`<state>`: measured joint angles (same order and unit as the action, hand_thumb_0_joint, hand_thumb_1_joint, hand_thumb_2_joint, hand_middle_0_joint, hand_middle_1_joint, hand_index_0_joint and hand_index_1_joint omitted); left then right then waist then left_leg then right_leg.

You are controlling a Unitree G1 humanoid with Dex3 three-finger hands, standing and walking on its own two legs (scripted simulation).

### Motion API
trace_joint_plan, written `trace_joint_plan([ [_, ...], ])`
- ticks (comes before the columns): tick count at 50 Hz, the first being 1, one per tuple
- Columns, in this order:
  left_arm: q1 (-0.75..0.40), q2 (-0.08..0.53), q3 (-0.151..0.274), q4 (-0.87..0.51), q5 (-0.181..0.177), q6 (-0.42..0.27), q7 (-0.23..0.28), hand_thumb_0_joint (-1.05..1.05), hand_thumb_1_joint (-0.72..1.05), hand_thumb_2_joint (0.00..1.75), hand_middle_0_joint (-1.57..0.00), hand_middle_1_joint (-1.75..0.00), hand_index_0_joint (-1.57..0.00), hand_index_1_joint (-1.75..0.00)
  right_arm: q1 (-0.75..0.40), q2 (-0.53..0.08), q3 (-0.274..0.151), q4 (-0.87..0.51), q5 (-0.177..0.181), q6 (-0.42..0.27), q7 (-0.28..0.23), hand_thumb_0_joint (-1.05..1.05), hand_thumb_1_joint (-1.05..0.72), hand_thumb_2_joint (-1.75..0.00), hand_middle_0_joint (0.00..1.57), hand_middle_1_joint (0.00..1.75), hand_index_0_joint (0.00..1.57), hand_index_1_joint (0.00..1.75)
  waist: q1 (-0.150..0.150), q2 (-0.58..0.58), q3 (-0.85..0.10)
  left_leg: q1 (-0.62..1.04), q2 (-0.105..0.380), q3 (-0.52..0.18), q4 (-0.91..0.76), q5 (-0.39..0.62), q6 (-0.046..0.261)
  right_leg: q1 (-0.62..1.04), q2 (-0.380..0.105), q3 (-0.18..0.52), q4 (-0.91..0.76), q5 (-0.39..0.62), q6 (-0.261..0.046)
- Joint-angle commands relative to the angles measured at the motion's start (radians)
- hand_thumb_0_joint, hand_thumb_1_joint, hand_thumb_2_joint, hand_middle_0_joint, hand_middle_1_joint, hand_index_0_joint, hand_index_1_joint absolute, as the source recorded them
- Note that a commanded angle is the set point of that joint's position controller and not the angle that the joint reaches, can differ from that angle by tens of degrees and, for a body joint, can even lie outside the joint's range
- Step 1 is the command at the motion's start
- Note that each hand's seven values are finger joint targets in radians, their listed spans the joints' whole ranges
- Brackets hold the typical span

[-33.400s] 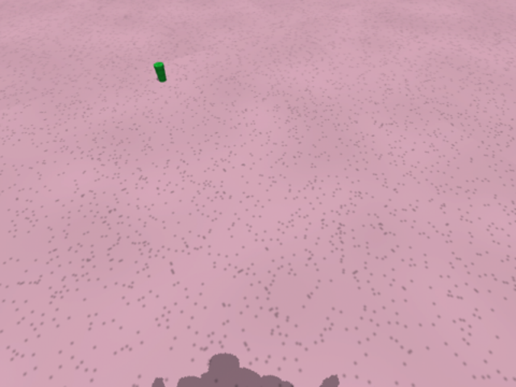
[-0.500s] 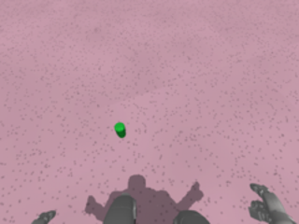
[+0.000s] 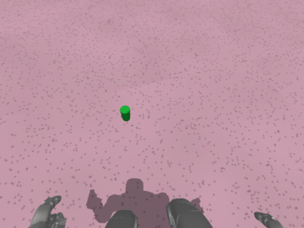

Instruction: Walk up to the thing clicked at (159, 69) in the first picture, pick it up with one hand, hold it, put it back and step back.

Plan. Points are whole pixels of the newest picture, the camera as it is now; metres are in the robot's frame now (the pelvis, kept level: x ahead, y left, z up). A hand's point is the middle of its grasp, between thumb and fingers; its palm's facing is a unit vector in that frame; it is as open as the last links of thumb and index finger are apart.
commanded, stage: step back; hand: left
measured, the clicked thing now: (125, 114) +0.85 +0.18 -0.70
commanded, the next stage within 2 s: stand in 1.40 s
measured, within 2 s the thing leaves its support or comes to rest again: neither
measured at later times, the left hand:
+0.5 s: hand out of the picture -0.09 +0.27 -0.15, palm faces +0.06 -0.90 -0.43, open 7.4 cm
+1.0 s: hand out of the picture -0.13 +0.25 -0.15, palm faces +0.04 -0.94 -0.34, open 7.4 cm
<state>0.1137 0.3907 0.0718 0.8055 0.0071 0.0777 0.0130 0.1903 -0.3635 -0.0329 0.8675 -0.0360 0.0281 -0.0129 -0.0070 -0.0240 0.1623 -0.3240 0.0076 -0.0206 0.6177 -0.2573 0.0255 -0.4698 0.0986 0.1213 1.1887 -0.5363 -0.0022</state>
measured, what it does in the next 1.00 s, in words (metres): walks backwards: right foot, then left foot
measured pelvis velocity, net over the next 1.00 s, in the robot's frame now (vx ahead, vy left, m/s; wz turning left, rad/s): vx -0.17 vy -0.01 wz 0.02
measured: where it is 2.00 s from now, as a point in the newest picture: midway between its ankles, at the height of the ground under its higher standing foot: outside the picture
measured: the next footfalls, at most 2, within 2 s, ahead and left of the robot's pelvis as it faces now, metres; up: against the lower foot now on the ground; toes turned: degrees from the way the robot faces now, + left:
right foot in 0.14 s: -0.12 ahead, -0.15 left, +0.00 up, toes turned +2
left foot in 0.46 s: -0.13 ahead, +0.10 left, +0.00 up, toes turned +2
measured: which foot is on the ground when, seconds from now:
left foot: down 0.00-0.16, up 0.18-0.44, down 0.46-1.00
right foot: up 0.00-0.12, down 0.14-1.00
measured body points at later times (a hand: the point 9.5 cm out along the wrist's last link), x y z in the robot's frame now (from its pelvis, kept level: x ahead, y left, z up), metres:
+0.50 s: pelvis -0.17 -0.02 -0.01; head -0.13 -0.01 +0.43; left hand -0.09 +0.32 -0.12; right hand -0.08 -0.33 -0.14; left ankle -0.19 +0.10 -0.73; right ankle -0.10 -0.15 -0.72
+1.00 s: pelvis -0.17 -0.01 +0.00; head -0.17 +0.00 +0.45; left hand -0.13 +0.30 -0.13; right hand -0.08 -0.32 -0.12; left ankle -0.17 +0.10 -0.73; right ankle -0.16 -0.15 -0.73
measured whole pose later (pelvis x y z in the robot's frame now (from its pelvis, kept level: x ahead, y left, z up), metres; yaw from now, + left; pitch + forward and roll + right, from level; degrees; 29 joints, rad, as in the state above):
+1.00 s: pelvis -0.17 -0.01 +0.00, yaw +1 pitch -2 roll +0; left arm 0.21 0.36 0.03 1.01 0.02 -0.01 -0.01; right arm 0.18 -0.36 -0.06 1.02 -0.03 -0.02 0.01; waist 0.03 -0.02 0.05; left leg -0.24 -0.02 0.01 0.58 -0.30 0.02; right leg -0.26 -0.03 0.03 0.61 -0.34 0.00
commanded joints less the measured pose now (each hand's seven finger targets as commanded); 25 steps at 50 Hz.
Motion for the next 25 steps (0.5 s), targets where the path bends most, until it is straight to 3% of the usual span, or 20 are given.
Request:
trace_joint_plan([
  [1, 0.033, 0.165, 0.055, -0.069, 0.012, -0.035, 0.001, 0.0, 0.9, 0.9, -0.2, -0.3, -0.2, -0.3, -0.008, -0.268, -0.083, -0.098, -0.008, -0.025, -0.023, 0.0, -0.9, -0.9, 0.2, 0.3, 0.2, 0.3, -0.009, 0.19, -0.181, 0.18, 0.247, -0.226, -0.141, 0.435, 0.225, 0.015, -0.052, -0.023, -0.188, -0.013, 0.026],
  [2, 0.048, 0.165, 0.051, -0.065, 0.013, -0.038, 0.002, 0.0, 0.9, 0.9, -0.2, -0.3, -0.2, -0.3, -0.008, -0.284, -0.088, -0.1, -0.006, -0.021, -0.022, 0.0, -0.9, -0.9, 0.2, 0.3, 0.2, 0.3, -0.006, 0.213, -0.212, 0.215, 0.266, -0.235, -0.124, 0.44, 0.227, 0.035, -0.076, -0.04, -0.286, -0.008, 0.021],
  [4, 0.078, 0.158, 0.048, -0.037, 0.014, -0.05, 0.001, 0.0, 0.9, 0.9, -0.2, -0.3, -0.2, -0.3, -0.017, -0.287, -0.084, -0.104, -0.001, -0.007, -0.017, 0.0, -0.9, -0.9, 0.2, 0.3, 0.2, 0.3, -0.002, 0.223, -0.265, 0.221, 0.234, -0.199, -0.072, 0.451, 0.197, 0.127, -0.077, -0.091, -0.512, 0.066, 0.011],
  [5, 0.133, 0.146, 0.047, -0.011, 0.016, -0.056, 0.001, 0.0, 0.9, 0.9, -0.2, -0.3, -0.2, -0.3, -0.047, -0.294, -0.084, -0.11, 0.007, 0.002, -0.016, 0.0, -0.9, -0.9, 0.2, 0.3, 0.2, 0.3, 0.03, 0.224, -0.289, 0.194, 0.226, -0.175, -0.027, 0.435, 0.171, 0.214, -0.079, -0.108, -0.69, 0.186, -0.005],
  [6, 0.175, 0.155, 0.048, 0.019, 0.023, -0.062, 0.005, 0.0, 0.9, 0.9, -0.2, -0.3, -0.2, -0.3, -0.068, -0.288, -0.079, -0.112, 0.014, 0.011, -0.011, 0.0, -0.9, -0.9, 0.2, 0.3, 0.2, 0.3, 0.051, 0.206, -0.296, 0.115, 0.193, -0.144, 0.008, 0.352, 0.133, 0.301, -0.071, -0.133, -0.791, 0.292, -0.019],
  [7, 0.159, 0.212, 0.065, 0.016, 0.036, -0.068, 0.005, 0.0, 0.9, 0.9, -0.2, -0.3, -0.2, -0.3, -0.057, -0.241, -0.065, -0.115, 0.015, 0.014, -0.007, 0.0, -0.9, -0.9, 0.2, 0.3, 0.2, 0.3, 0.034, 0.103, -0.254, -0.071, 0.12, -0.12, 0.073, 0.152, 0.073, 0.37, -0.137, 0.017, -0.779, 0.299, -0.041],
  [8, 0.144, 0.315, 0.093, -0.003, 0.039, -0.069, 0.002, 0.0, 0.9, 0.9, -0.2, -0.3, -0.2, -0.3, -0.039, -0.174, -0.047, -0.135, 0.021, 0.013, -0.012, 0.0, -0.9, -0.9, 0.2, 0.3, 0.2, 0.3, 0.024, -0.186, -0.199, -0.306, -0.059, -0.052, 0.236, -0.229, 0.001, 0.372, -0.347, 0.302, -0.819, 0.317, -0.115],
  [9, 0.091, 0.4, 0.105, -0.031, 0.043, -0.067, 0.005, 0.0, 0.9, 0.9, -0.2, -0.3, -0.2, -0.3, -0.112, -0.208, -0.069, -0.141, 0.017, 0.019, -0.031, 0.0, -0.9, -0.9, 0.2, 0.3, 0.2, 0.3, 0.092, -0.259, -0.151, -0.216, -0.084, -0.136, 0.468, -0.39, -0.026, 0.086, -0.541, 0.472, -0.883, 0.361, -0.293],
  [10, 0.045, 0.356, 0.092, -0.047, 0.036, -0.076, 0.01, 0.0, 0.9, 0.9, -0.2, -0.3, -0.2, -0.3, -0.116, -0.25, -0.081, -0.13, 0.021, 0.022, -0.029, 0.0, -0.9, -0.9, 0.2, 0.3, 0.2, 0.3, 0.052, -0.161, -0.113, -0.177, -0.067, -0.201, 0.589, -0.328, -0.029, 0.015, -0.519, 0.421, -0.874, 0.385, -0.298],
  [11, -0.02, 0.3, 0.074, -0.058, 0.03, -0.077, 0.014, 0.0, 0.9, 0.9, -0.2, -0.3, -0.2, -0.3, -0.064, -0.245, -0.078, -0.103, 0.028, 0.02, -0.027, 0.0, -0.9, -0.9, 0.2, 0.3, 0.2, 0.3, 0.015, -0.056, -0.111, -0.173, -0.101, -0.211, 0.624, -0.265, -0.027, 0.041, -0.426, 0.251, -0.79, 0.516, -0.251],
  [12, -0.072, 0.266, 0.066, -0.061, 0.035, -0.075, 0.019, 0.0, 0.9, 0.9, -0.2, -0.3, -0.2, -0.3, -0.03, -0.232, -0.072, -0.082, 0.035, 0.02, -0.026, 0.0, -0.9, -0.9, 0.2, 0.3, 0.2, 0.3, -0.017, -0.048, -0.107, -0.162, -0.12, -0.174, 0.649, -0.227, -0.03, 0.043, -0.364, 0.131, -0.748, 0.577, -0.213],
  [13, -0.076, 0.253, 0.069, -0.064, 0.041, -0.073, 0.022, 0.0, 0.9, 0.9, -0.2, -0.3, -0.2, -0.3, -0.01, -0.226, -0.07, -0.076, 0.033, 0.019, -0.024, 0.0, -0.9, -0.9, 0.2, 0.3, 0.2, 0.3, -0.017, -0.082, -0.115, -0.145, -0.123, -0.152, 0.666, -0.211, -0.041, 0.054, -0.342, 0.095, -0.731, 0.571, -0.205],
  [15, -0.004, 0.241, 0.064, -0.052, 0.043, -0.077, 0.023, 0.0, 0.9, 0.9, -0.2, -0.3, -0.2, -0.3, -0.008, -0.222, -0.064, -0.07, 0.023, 0.01, -0.019, 0.0, -0.9, -0.9, 0.2, 0.3, 0.2, 0.3, 0.024, -0.105, -0.156, -0.171, -0.099, -0.116, 0.548, -0.225, -0.052, 0.192, -0.319, 0.074, -0.707, 0.517, -0.197],
  [18, 0.073, 0.258, 0.075, -0.03, 0.047, -0.077, 0.024, 0.0, 0.9, 0.9, -0.2, -0.3, -0.2, -0.3, -0.061, -0.221, -0.068, -0.079, 0.009, 0.0, -0.008, 0.0, -0.9, -0.9, 0.2, 0.3, 0.2, 0.3, 0.084, -0.154, -0.167, -0.208, -0.053, -0.054, 0.284, -0.283, -0.051, 0.355, -0.357, 0.153, -0.739, 0.264, -0.203],
  [19, 0.078, 0.278, 0.078, -0.024, 0.046, -0.077, 0.022, 0.0, 0.9, 0.9, -0.2, -0.3, -0.2, -0.3, -0.068, -0.225, -0.073, -0.08, 0.002, -0.004, -0.004, 0.0, -0.9, -0.9, 0.2, 0.3, 0.2, 0.3, 0.085, -0.176, -0.164, -0.157, -0.033, -0.033, 0.215, -0.303, -0.042, 0.318, -0.382, 0.179, -0.754, 0.21, -0.208],
  [20, 0.048, 0.287, 0.078, -0.024, 0.042, -0.075, 0.019, 0.0, 0.9, 0.9, -0.2, -0.3, -0.2, -0.3, -0.034, -0.224, -0.075, -0.062, 0.001, -0.009, -0.001, 0.0, -0.9, -0.9, 0.2, 0.3, 0.2, 0.3, 0.065, -0.194, -0.172, -0.075, -0.012, -0.017, 0.11, -0.305, -0.029, 0.273, -0.398, 0.189, -0.758, 0.181, -0.205],
  [22, 0.015, 0.281, 0.062, -0.018, 0.032, -0.067, 0.012, 0.0, 0.9, 0.9, -0.2, -0.3, -0.2, -0.3, 0.08, -0.208, -0.084, 0.008, 0.003, -0.021, 0.008, 0.0, -0.9, -0.9, 0.2, 0.3, 0.2, 0.3, 0.004, -0.156, -0.198, 0.153, -0.036, 0.035, -0.173, -0.155, 0.005, 0.164, -0.338, 0.092, -0.689, 0.164, -0.143],
  [23, 0.072, 0.223, 0.038, -0.008, 0.03, -0.063, 0.01, 0.0, 0.9, 0.9, -0.2, -0.3, -0.2, -0.3, 0.085, -0.228, -0.096, 0.026, -0.008, -0.027, 0.008, 0.0, -0.9, -0.9, 0.2, 0.3, 0.2, 0.3, 0.006, -0.029, -0.2, 0.27, -0.007, -0.076, -0.251, -0.176, 0.024, 0.038, -0.268, 0.027, -0.555, 0.107, -0.094],
  [24, 0.074, 0.145, 0.013, -0.016, 0.016, -0.067, 0.006, 0.0, 0.9, 0.9, -0.2, -0.3, -0.2, -0.3, 0.062, -0.296, -0.106, 0.013, -0.023, -0.034, 0.007, 0.0, -0.9, -0.9, 0.2, 0.3, 0.2, 0.3, 0.0, 0.238, -0.185, 0.305, 0.239, -0.481, -0.367, -0.394, 0.109, -0.168, -0.132, -0.088, -0.364, -0.008, -0.019],
  [25, -0.046, 0.221, 0.043, -0.009, 0.019, -0.074, 0.016, 0.0, 0.9, 0.9, -0.2, -0.3, -0.2, -0.3, 0.018, -0.367, -0.109, -0.002, -0.013, -0.038, 0.013, 0.0, -0.9, -0.9, 0.2, 0.3, 0.2, 0.3, -0.049, 0.2, -0.122, 0.03, 0.359, -0.604, -0.417, -0.529, 0.234, -0.079, -0.132, -0.043, -0.269, -0.078, -0.005],
])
